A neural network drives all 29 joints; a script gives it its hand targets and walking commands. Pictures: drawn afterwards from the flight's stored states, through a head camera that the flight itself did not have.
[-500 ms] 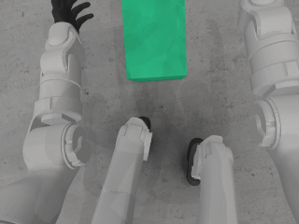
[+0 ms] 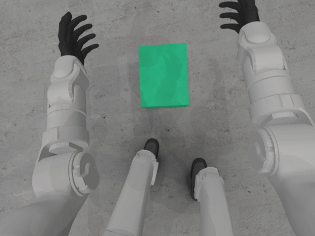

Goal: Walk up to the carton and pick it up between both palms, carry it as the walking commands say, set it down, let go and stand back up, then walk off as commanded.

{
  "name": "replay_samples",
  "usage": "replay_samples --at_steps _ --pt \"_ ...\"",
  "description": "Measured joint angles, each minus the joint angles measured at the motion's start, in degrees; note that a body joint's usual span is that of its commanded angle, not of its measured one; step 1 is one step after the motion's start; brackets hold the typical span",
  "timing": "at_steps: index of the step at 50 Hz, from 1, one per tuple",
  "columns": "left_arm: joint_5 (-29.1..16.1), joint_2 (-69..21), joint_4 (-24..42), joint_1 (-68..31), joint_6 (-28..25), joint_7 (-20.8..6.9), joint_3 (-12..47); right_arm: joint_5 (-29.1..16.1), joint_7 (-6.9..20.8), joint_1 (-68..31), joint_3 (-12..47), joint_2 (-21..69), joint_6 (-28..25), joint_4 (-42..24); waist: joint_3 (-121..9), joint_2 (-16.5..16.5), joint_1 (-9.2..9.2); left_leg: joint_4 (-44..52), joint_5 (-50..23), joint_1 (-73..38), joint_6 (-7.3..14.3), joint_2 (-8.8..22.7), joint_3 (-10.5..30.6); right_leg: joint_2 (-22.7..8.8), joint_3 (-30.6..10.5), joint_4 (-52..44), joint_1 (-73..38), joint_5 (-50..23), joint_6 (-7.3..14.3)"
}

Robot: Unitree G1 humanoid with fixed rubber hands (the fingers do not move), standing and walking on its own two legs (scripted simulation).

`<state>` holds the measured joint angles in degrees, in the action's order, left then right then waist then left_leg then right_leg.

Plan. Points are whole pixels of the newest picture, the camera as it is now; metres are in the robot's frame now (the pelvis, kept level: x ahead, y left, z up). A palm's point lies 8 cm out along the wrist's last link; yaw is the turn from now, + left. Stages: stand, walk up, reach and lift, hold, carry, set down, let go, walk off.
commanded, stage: set down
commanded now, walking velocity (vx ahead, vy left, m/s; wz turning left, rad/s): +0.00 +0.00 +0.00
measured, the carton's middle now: (164, 79) +0.51 +0.13 -0.54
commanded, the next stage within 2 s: let go in 0.12 s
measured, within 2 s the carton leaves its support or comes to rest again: neither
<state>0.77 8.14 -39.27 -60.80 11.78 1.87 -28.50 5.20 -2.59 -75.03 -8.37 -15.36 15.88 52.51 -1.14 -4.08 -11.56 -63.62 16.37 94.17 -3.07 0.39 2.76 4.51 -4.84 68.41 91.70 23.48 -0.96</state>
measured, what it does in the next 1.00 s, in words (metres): rises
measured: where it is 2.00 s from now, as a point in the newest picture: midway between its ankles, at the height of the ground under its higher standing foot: (172, 175)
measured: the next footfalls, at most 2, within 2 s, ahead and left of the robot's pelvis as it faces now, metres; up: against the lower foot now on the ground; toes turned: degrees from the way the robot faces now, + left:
none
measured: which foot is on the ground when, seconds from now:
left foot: down 0.00-1.00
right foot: down 0.00-1.00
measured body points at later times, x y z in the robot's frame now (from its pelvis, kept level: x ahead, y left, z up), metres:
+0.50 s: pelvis +0.03 +0.02 +0.07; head +0.31 +0.04 +0.42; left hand +0.39 +0.29 -0.05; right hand +0.47 -0.10 -0.06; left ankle +0.09 +0.14 -0.60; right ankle +0.04 -0.12 -0.60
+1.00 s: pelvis +0.08 +0.01 +0.14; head +0.17 +0.01 +0.58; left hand +0.25 +0.25 +0.05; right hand +0.31 -0.19 +0.04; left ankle +0.09 +0.14 -0.60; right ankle +0.04 -0.12 -0.60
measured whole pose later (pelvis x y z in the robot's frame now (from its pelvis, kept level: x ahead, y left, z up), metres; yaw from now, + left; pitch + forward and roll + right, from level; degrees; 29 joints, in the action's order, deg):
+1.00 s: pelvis +0.08 +0.01 +0.14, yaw +2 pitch +9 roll +0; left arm 0.9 10.5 -24.4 9.8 1.0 -4.7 -2.6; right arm 2.5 -1.1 4.1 -6.1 -7.7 0.5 30.0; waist 2.4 0.4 -3.8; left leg -26.0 11.0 23.7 -1.4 -0.5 3.8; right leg 0.9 -3.8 27.0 18.9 16.7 -0.4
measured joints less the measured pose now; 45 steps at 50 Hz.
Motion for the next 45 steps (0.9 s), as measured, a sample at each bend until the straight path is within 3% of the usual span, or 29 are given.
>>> replay_samples --at_steps 6,11,16,21,26,33,45 --pt "3.7 -0.9 -2.3 0.9 -1.0 -1.8 -2.1 2.5 1.5 0.7 -3.1 1.1 -1.1 3.1 -1.6 -0.1 -0.36 6.2 -2.2 -4.1 0.2 0.5 -0.2 0.1 -0.4 -6.6 -4.1 -2.6 0.0" --pt "6.7 -1.7 -2.2 2.0 -1.7 -3.3 -3.2 4.9 0.8 1.9 -5.3 3.2 -2.0 2.3 -2.0 0.1 0.37 8.4 -3.0 -5.2 0.3 0.8 0.0 0.3 -0.3 -9.4 -5.5 -3.7 -0.2" --pt "8.1 -1.5 2.0 8.3 -2.4 -4.8 -0.6 6.2 -2.1 9.4 -5.4 6.8 -2.5 -4.9 -2.2 0.8 2.22 11.2 -3.8 -7.5 0.7 0.7 0.4 0.1 -0.1 -13.2 -8.3 -4.9 -0.5" --pt "7.1 -0.2 7.6 19.9 -3.0 -7.5 5.0 5.2 -5.3 23.3 -4.1 10.3 -3.2 -14.6 -1.7 1.7 3.8 16.2 -5.3 -13.5 1.4 0.4 0.4 -0.4 -0.4 -18.9 -14.7 -6.6 -0.9" --pt "5.2 1.8 12.2 32.6 -4.2 -10.0 11.6 3.4 -6.6 38.0 -3.0 13.1 -4.8 -22.3 -0.9 3.1 4.81 20.8 -6.1 -23.0 2.0 -0.1 0.5 -1.3 -0.3 -24.3 -24.8 -7.6 -1.2" --pt "3.2 3.6 11.4 45.3 -6.7 -10.9 18.1 2.6 -4.5 50.5 -3.0 12.9 -8.1 -21.0 0.2 4.3 5.53 24.1 -5.1 -37.9 2.4 -0.9 0.8 -2.4 0.1 -28.3 -40.3 -6.7 -1.2" --pt "-0.4 2.3 14.6 65.8 -10.6 -7.2 25.4 -1.5 -0.5 71.0 0.5 9.2 -14.7 -19.9 2.7 4.5 6.39 33.2 -4.8 -61.8 2.1 -1.2 0.9 -3.5 0.7 -37.6 -64.3 -6.5 -0.1"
